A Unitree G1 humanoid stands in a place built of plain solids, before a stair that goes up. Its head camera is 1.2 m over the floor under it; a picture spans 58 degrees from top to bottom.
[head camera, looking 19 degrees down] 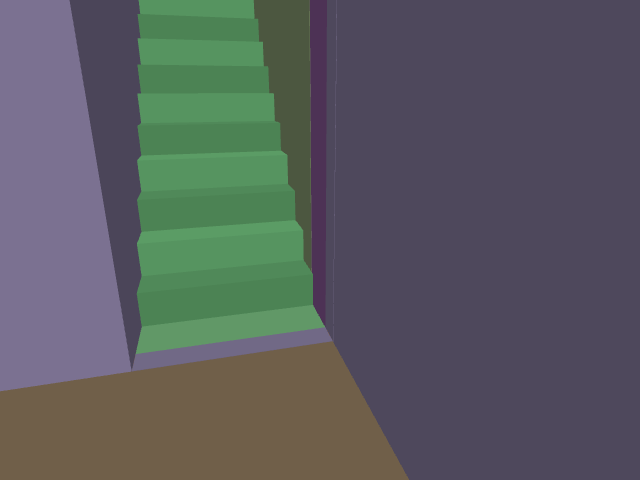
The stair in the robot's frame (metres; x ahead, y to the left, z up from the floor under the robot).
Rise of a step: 0.20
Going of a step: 0.23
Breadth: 0.95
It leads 15 degrees to the left of straight ahead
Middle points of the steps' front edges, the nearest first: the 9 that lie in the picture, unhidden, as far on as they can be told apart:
2.18 0.50 0.20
2.40 0.56 0.40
2.62 0.62 0.59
2.84 0.68 0.79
3.06 0.74 0.99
3.28 0.80 1.18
3.50 0.86 1.38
3.72 0.92 1.58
3.94 0.98 1.78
